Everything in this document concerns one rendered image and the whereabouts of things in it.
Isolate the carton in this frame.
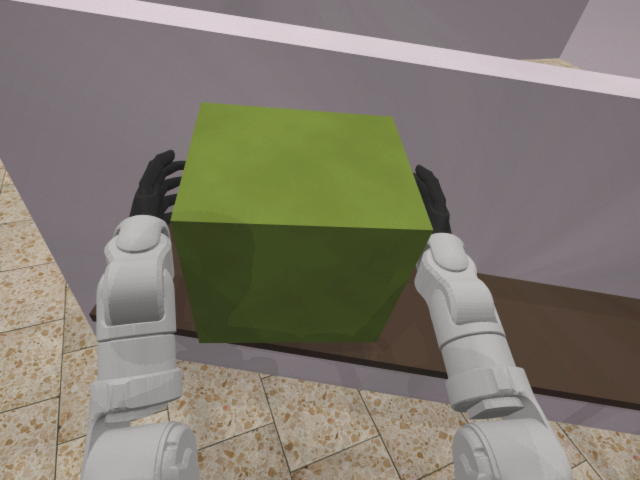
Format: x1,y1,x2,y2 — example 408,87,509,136
170,102,433,343

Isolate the left robot upper arm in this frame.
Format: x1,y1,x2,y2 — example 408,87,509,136
82,421,200,480

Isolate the robot left hand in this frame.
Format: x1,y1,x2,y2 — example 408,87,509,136
129,150,186,225

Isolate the right robot upper arm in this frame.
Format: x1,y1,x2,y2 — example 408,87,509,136
452,418,572,480

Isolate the robot right hand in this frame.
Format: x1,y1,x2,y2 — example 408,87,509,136
413,165,452,234

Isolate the table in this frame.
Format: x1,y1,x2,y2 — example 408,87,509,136
89,223,640,411

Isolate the left robot forearm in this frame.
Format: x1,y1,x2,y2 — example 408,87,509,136
80,215,183,480

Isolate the right robot forearm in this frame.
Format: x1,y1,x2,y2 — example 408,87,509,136
414,233,574,480

